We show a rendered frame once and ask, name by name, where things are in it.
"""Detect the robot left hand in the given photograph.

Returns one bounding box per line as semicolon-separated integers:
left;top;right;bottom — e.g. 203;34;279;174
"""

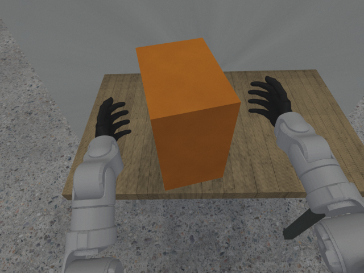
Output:
95;97;131;141

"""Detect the robot right forearm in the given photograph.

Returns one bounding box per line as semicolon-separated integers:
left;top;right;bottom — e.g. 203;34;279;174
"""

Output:
274;112;364;217

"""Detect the table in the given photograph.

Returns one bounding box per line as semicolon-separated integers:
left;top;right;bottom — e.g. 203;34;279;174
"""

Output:
61;69;364;239

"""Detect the left robot upper arm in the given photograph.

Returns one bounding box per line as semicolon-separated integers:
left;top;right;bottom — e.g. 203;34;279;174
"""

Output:
65;257;123;273

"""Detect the right robot upper arm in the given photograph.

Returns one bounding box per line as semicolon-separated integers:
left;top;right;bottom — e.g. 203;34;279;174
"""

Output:
314;212;364;273

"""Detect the carton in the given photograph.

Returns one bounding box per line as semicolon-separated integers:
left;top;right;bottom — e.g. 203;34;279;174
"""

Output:
135;38;241;191

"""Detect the robot left forearm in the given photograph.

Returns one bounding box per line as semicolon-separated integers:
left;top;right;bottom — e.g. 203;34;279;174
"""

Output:
61;135;123;273

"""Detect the robot right hand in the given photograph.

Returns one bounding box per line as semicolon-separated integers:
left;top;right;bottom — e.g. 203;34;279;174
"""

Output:
248;76;292;127

